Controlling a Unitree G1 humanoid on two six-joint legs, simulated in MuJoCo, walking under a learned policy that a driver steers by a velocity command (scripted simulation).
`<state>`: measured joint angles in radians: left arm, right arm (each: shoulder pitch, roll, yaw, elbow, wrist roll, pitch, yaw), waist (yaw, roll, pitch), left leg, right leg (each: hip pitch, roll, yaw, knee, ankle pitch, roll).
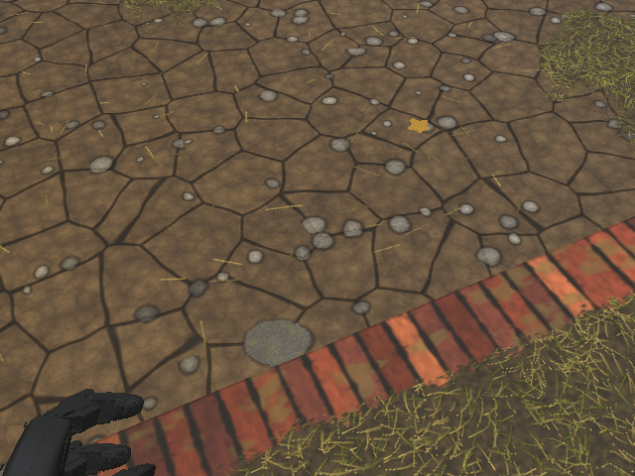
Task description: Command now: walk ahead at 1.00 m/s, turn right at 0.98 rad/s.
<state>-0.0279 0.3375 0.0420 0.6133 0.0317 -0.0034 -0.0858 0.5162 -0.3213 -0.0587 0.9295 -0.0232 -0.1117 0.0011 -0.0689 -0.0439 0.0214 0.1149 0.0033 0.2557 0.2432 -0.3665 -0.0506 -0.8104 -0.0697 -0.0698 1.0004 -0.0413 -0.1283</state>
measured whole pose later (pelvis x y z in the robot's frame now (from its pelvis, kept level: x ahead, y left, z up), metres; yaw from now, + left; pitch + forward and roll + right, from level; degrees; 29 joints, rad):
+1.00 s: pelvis +0.54 -0.07 +0.01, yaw +17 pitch +1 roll -3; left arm 0.10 0.33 0.03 0.72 0.02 0.04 0.03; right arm 0.29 -0.34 -0.11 0.70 0.00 0.06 0.00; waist -0.07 -0.01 0.06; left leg -0.30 -0.24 -0.36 0.37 -0.03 0.09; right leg -0.50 0.05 0.18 0.83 -0.29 0.04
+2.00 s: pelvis +0.58 -0.14 +0.01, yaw +46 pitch -1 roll +1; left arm 0.27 0.27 0.02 0.83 0.01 0.05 0.02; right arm 0.14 -0.22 0.02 0.85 -0.01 0.02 -0.02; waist 0.02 -0.04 0.03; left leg -0.17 -0.08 -0.04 0.44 -0.25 0.05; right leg -0.19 -0.02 0.01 0.48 -0.28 0.01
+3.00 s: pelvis +0.61 -0.08 +0.01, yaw +46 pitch +2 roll +0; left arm 0.32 0.25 0.07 1.04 0.02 -0.03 0.00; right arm 0.22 -0.23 -0.04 1.01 -0.03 -0.07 0.00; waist -0.02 -0.04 -0.03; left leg -0.27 -0.01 0.09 0.51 -0.28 0.06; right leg -0.27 -0.01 0.03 0.73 -0.41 -0.10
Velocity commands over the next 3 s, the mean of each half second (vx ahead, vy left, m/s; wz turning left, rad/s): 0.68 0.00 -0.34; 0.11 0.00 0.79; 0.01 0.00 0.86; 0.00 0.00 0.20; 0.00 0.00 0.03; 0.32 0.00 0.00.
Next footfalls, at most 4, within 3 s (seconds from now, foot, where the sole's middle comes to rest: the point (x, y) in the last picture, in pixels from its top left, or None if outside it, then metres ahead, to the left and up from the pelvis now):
0.14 right None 0.31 -0.05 -0.76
0.54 left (327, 398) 0.64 -0.03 -0.76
1.16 right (387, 372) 0.69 -0.17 -0.76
1.70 left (342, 448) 0.53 -0.05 -0.76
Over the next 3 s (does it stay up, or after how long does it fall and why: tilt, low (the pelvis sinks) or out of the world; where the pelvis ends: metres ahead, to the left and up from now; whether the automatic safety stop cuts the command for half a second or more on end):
stays up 0.61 -0.08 0.01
